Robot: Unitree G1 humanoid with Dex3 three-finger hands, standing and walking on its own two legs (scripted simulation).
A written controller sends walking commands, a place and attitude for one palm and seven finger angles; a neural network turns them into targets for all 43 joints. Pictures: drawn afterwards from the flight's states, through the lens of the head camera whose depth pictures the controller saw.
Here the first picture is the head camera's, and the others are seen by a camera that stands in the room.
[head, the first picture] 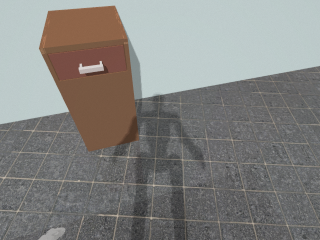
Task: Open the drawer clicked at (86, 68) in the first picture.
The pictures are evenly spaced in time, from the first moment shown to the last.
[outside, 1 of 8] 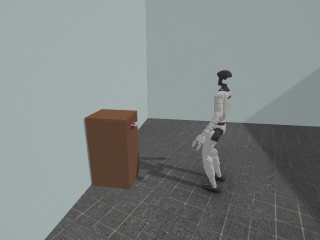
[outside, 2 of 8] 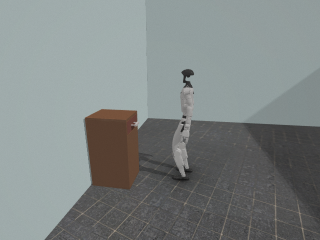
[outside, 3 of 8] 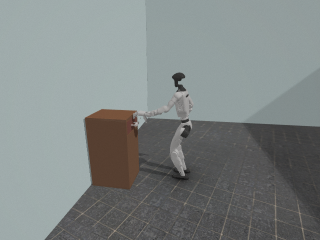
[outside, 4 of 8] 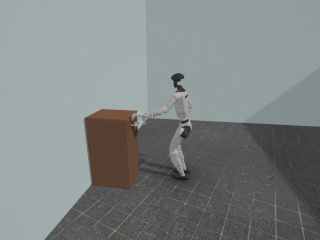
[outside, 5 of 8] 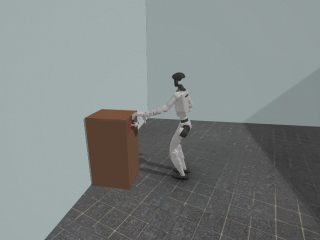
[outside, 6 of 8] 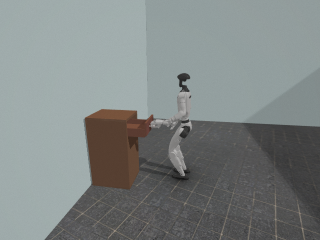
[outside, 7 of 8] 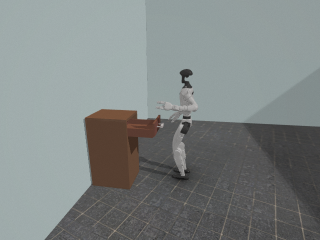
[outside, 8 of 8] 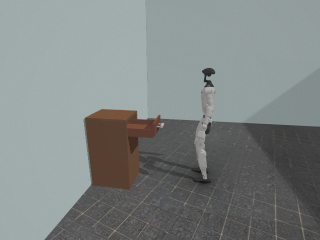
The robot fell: no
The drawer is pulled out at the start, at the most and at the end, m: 0.00 0.30 0.29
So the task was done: yes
